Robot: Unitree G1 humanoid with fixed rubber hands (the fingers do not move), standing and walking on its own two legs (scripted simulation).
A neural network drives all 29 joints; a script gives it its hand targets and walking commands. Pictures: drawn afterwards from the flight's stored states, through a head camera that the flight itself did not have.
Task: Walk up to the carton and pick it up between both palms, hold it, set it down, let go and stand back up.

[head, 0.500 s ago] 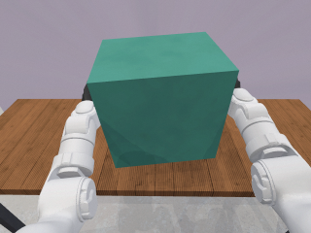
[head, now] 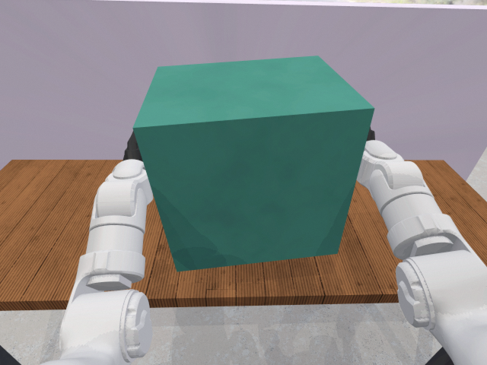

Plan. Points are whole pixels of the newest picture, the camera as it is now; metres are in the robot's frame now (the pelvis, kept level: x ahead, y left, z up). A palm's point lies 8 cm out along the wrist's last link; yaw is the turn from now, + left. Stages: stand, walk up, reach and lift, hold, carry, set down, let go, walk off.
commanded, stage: reach and lift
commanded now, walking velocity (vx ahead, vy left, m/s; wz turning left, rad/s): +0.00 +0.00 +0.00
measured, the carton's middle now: (248, 161) +0.41 +0.00 +0.19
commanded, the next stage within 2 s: hold in 1.10 s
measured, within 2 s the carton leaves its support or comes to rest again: neither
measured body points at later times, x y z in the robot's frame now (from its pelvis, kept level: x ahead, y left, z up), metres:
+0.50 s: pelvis +0.00 +0.01 +0.00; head -0.07 +0.03 +0.44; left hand +0.40 +0.20 +0.23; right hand +0.40 -0.18 +0.27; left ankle +0.03 +0.13 -0.75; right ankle +0.01 -0.13 -0.75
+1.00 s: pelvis +0.01 +0.00 +0.00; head -0.07 +0.01 +0.44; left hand +0.40 +0.18 +0.25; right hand +0.40 -0.19 +0.27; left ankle +0.03 +0.13 -0.75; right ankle +0.01 -0.13 -0.75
